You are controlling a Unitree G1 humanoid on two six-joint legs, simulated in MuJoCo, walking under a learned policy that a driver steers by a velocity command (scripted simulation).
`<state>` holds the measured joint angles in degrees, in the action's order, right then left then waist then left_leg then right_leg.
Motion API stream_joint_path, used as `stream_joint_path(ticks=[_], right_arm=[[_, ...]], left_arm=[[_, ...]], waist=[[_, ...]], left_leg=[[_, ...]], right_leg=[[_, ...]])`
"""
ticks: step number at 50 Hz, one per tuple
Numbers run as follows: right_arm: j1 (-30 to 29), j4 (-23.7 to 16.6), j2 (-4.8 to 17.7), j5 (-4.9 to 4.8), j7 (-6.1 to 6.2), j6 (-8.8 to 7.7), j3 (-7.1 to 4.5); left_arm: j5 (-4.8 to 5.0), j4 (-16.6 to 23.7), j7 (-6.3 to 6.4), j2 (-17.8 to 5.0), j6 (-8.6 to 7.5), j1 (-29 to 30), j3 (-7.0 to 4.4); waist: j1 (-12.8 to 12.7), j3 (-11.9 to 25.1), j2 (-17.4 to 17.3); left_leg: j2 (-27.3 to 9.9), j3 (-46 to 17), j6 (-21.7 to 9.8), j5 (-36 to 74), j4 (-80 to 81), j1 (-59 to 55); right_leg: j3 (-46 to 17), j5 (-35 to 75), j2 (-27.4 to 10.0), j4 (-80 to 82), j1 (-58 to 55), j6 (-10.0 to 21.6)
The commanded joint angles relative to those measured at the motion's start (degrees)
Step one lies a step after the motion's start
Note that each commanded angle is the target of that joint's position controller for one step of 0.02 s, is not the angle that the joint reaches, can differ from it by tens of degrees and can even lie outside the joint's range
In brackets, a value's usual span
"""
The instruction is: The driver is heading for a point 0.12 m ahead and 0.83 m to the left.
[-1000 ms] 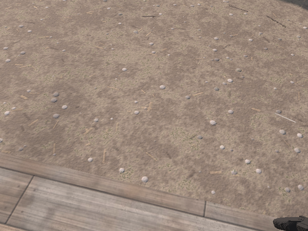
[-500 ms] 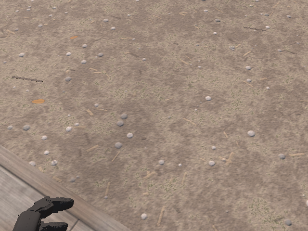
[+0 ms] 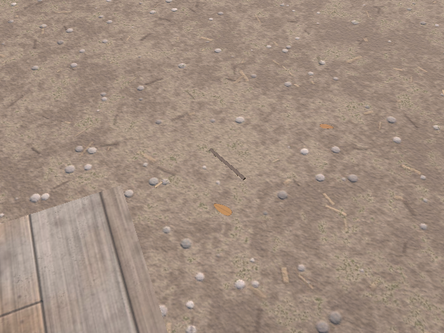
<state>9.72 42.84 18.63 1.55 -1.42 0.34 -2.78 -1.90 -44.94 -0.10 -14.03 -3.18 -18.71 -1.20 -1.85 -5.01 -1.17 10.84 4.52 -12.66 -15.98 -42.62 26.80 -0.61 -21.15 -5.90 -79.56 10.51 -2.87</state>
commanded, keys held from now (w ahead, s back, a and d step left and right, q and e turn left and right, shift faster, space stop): w+q+shift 0.88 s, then w+shift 0.04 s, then shift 0.08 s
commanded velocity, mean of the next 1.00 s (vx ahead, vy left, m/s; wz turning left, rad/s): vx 0.99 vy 0.00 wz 0.97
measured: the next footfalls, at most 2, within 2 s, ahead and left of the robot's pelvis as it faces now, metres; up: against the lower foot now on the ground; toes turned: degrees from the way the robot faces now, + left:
right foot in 0.32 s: +0.55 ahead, -0.14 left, +0.00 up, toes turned +20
left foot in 0.78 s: +0.82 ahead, +0.22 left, +0.00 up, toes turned +47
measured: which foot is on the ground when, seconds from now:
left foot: down 0.00-0.32, up 0.34-0.76, down 0.78-1.00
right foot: up 0.00-0.30, down 0.32-0.78, up 0.80-1.00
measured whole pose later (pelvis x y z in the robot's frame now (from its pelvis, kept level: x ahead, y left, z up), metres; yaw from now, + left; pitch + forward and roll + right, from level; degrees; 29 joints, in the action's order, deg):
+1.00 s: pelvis +0.84 +0.23 +0.03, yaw +55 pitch +0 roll +1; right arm 24.3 48.7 18.1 0.8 0.2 -2.7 -3.3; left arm -3.3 -34.9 -0.6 -14.6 -3.1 -5.4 0.2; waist 2.2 -3.9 0.3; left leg 14.0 -4.8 -11.3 -16.3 -23.0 5.4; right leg -3.9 -16.3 -9.9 -58.0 39.0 -4.0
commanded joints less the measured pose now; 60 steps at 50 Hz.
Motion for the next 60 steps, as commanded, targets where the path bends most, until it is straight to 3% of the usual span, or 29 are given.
stream_joint_path(ticks=[1,4,8,12,14,15,16,17,18,19,21,26,33,35,37,38,39,40,41,43,46,49,52,53,55,57,58,59,60], right_arm=[[8.9,-0.7,11.9,-0.52,2.07,-2.00,-4.21],[7.5,-0.6,8.1,-1.26,1.96,-4.34,-2.61],[10.3,0.3,8.3,-0.84,0.96,-5.21,-3.12],[12.6,1.3,10.1,-1.67,0.80,-5.20,-4.07],[11.7,1.3,12.4,-1.37,1.14,-4.98,-4.64],[9.1,1.1,14.6,-0.97,0.91,-5.02,-5.02],[6.3,0.3,12.0,-0.44,0.65,-5.69,-4.29],[6.7,-2.3,0.7,-0.81,0.98,-6.20,-1.48],[13.2,-4.8,1.6,-2.85,1.27,-5.89,-0.40],[9.2,-2.3,5.7,-0.85,1.58,-4.63,-0.79],[3.8,-2.2,5.8,0.50,-0.23,-3.16,-1.11],[-4.6,-8.0,-0.2,0.76,-2.96,-0.55,1.08],[-17.2,-12.3,-0.1,0.26,-4.85,-0.73,2.46],[-12.9,-10.4,1.7,0.16,-4.11,-0.82,1.82],[4.0,-5.4,6.0,-0.03,-2.66,-0.90,-0.30],[17.0,-1.1,8.7,-0.17,-1.44,-1.23,-2.16],[17.1,0.0,11.0,-2.49,0.26,-0.53,-4.54],[8.7,-3.2,17.0,-0.41,0.52,0.31,-4.92],[13.3,-4.9,16.6,0.56,1.04,0.88,-5.25],[11.3,-1.5,11.1,-0.23,1.93,-0.75,-4.32],[6.7,-1.6,6.8,-0.65,2.64,-3.90,-2.22],[7.6,0.3,6.6,-0.85,1.79,-5.50,-2.03],[13.3,3.5,5.5,-2.18,0.87,-5.70,-2.03],[16.7,3.5,1.6,-5.78,2.59,-5.09,-1.52],[18.5,5.4,5.0,-3.99,4.01,-3.56,-2.03],[15.3,4.8,6.4,-2.41,4.33,-2.61,-2.55],[11.3,3.2,5.7,-1.77,3.94,-2.42,-2.26],[16.6,2.4,-0.4,-0.20,3.18,-2.29,-0.62],[27.5,4.3,-0.4,-2.78,1.99,-2.53,0.23]], left_arm=[[-1.27,9.3,0.53,-9.6,-2.03,5.2,-1.33],[-2.39,9.1,-0.23,-8.2,1.05,4.7,-0.88],[-0.55,14.7,-1.14,-5.0,0.77,18.8,0.65],[0.58,15.7,-0.95,-7.7,0.21,20.8,0.04],[0.68,13.3,0.04,-11.4,0.00,12.2,-1.53],[0.90,10.8,0.93,-13.8,-0.20,1.3,-2.84],[0.42,7.9,2.22,-17.0,-0.28,-11.6,-4.35],[-1.91,6.2,3.02,-20.4,-0.65,-18.4,-5.11],[-2.00,7.8,2.13,-21.6,-0.56,-8.9,-5.58],[-1.55,10.0,1.71,-14.0,-0.17,0.0,-4.50],[-1.45,8.1,1.16,-8.8,0.07,2.3,-3.23],[0.79,0.3,-0.57,-5.0,-2.59,-3.7,-2.05],[0.27,-2.9,0.62,-9.5,-3.24,-7.3,-2.55],[0.53,-2.8,1.71,-13.2,-2.24,-8.3,-3.29],[0.36,-1.3,2.29,-16.4,-0.46,-4.1,-4.17],[0.16,0.5,1.92,-16.3,0.31,-0.6,-4.19],[0.14,1.1,1.07,-14.2,0.69,1.8,-4.32],[-0.39,7.1,0.28,-8.2,-0.18,-3.7,-2.59],[0.49,10.4,0.38,-10.8,-1.69,0.2,-2.37],[0.11,10.8,0.46,-10.7,-2.74,4.9,-1.70],[-2.48,8.5,0.15,-9.2,0.46,1.6,-1.08],[-1.31,11.9,-0.74,-5.3,0.39,9.9,0.36],[-0.05,11.9,-1.10,-2.7,-0.41,12.6,1.26],[1.80,15.6,-0.46,-3.6,-3.47,23.1,0.43],[1.94,16.8,-0.43,-5.0,-4.98,23.1,-0.43],[1.48,14.4,-0.03,-9.0,-5.45,13.3,-2.46],[0.89,11.8,0.06,-10.4,-5.35,2.7,-3.05],[-0.70,9.6,-0.17,-13.1,-5.01,-4.9,-2.82],[-0.69,8.1,-1.28,-11.0,-4.75,-8.5,-2.73]], waist=[[1.9,4.4,7.1],[-1.2,2.4,5.6],[3.2,-0.9,1.5],[5.1,1.9,-1.2],[1.0,7.8,-0.8],[-6.0,13.1,-0.1],[-12.6,18.6,0.9],[-11.2,23.2,17.2],[-2.7,26.9,28.2],[-2.0,16.6,14.7],[-1.1,7.2,2.9],[1.3,1.4,5.1],[1.9,-3.8,3.6],[5.3,0.5,6.6],[14.1,8.7,8.8],[18.9,13.7,7.5],[17.6,13.2,-2.9],[5.6,15.1,-11.8],[9.7,23.0,-3.7],[4.7,5.4,5.8],[-1.7,1.4,7.1],[-0.6,-2.2,5.6],[3.7,2.5,2.1],[8.0,2.2,9.2],[6.3,4.2,1.1],[-0.6,9.9,-4.7],[-6.8,15.0,-5.8],[-5.7,25.5,9.2],[-4.1,39.2,18.4]], left_leg=[[-18.1,-37.5,-8.9,3.0,28.4,-27.7],[-12.3,-29.1,-8.0,8.9,29.4,-12.0],[-8.3,-26.5,-5.3,15.8,32.0,-5.4],[-11.1,-28.9,-1.7,27.8,28.8,-13.9],[-10.8,-29.0,1.4,42.5,17.6,-18.3],[-9.6,-27.5,3.0,45.6,4.4,-15.8],[-6.7,-24.8,4.2,39.2,-12.3,-7.8],[-0.8,-19.5,4.6,-11.8,-33.2,7.0],[-1.8,-15.5,4.8,-11.5,-40.9,16.0],[-7.4,-13.3,4.9,-3.7,-41.2,17.5],[-11.8,-10.5,6.1,1.0,-36.3,14.9],[-15.6,-8.3,6.1,5.8,-32.1,18.4],[-10.4,5.7,2.7,14.8,-4.8,9.0],[-6.3,7.9,1.2,11.7,-2.3,1.5],[-3.7,5.5,-1.1,6.8,-1.6,-16.1],[-3.9,1.0,-3.4,5.6,3.3,-32.0],[-7.1,-7.1,-4.9,2.9,9.4,-42.6],[-19.8,-33.8,-12.3,9.4,10.2,-51.4],[-24.6,-48.4,-17.9,-3.1,21.0,-54.7],[-22.4,-44.6,-12.9,-3.0,29.6,-34.9],[-15.6,-31.6,-9.4,7.3,30.0,-15.8],[-10.7,-21.3,-5.6,39.0,29.4,-5.7],[-7.1,-15.6,0.5,47.9,26.3,-7.9],[-9.7,-20.4,1.6,37.4,24.2,-9.0],[-11.2,-22.4,3.0,38.0,20.6,-20.5],[-10.8,-21.3,6.6,45.5,8.3,-24.1],[-8.9,-19.5,9.5,41.9,-4.3,-18.9],[-1.9,-16.7,14.2,-4.5,-31.4,-5.3],[1.6,-23.3,15.2,-24.0,-46.2,5.0]], right_leg=[[-2.9,-0.7,-1.5,0.8,32.6,0.1],[-1.7,-3.3,-3.8,12.6,23.5,-2.4],[1.0,17.8,-1.0,33.1,18.6,-2.1],[0.0,25.4,2.9,45.6,10.6,0.5],[-0.4,18.3,6.2,47.0,-0.8,1.6],[0.4,13.4,6.3,46.7,-12.4,2.1],[-2.9,4.7,1.6,44.8,-26.3,2.8],[-22.7,-16.1,-14.8,51.1,-37.4,4.0],[-53.5,-25.3,-22.7,65.3,-35.2,8.0],[-46.2,-31.9,-19.2,66.9,-24.7,8.9],[-25.6,-12.7,-13.7,65.5,-12.0,8.0],[-1.4,16.7,-10.2,68.1,-6.2,4.8],[17.5,54.9,-5.7,71.1,-8.0,1.7],[18.2,79.1,-7.4,62.6,-13.1,1.5],[16.4,88.0,-9.9,41.8,-11.2,2.6],[14.9,79.3,-9.8,24.1,-2.5,3.6],[14.7,25.5,0.9,1.4,11.8,2.5],[9.7,-8.1,6.0,-15.9,33.2,0.1],[-1.8,-6.3,6.0,-17.7,39.0,0.1],[-3.6,-2.0,0.4,-2.7,38.4,0.4],[-2.6,-3.9,-3.3,9.0,26.9,-1.6],[2.5,7.9,-2.5,25.5,19.8,-1.8],[6.0,30.2,3.1,40.0,9.2,2.0],[3.3,30.8,6.2,45.5,9.0,1.1],[2.7,33.8,8.8,53.3,11.0,2.3],[2.8,38.4,9.4,54.8,1.3,4.2],[1.0,47.5,5.6,53.5,-11.7,5.6],[-13.7,77.7,-11.5,43.5,-31.6,14.0],[-38.4,71.7,-23.7,46.4,-44.3,24.5]])
Keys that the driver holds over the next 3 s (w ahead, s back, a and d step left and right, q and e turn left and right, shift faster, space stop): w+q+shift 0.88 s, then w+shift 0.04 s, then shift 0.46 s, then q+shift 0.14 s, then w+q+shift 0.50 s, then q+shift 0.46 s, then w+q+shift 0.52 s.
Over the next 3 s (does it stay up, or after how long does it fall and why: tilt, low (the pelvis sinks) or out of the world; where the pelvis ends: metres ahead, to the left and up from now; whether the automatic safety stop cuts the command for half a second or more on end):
stays up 0.98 1.17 0.04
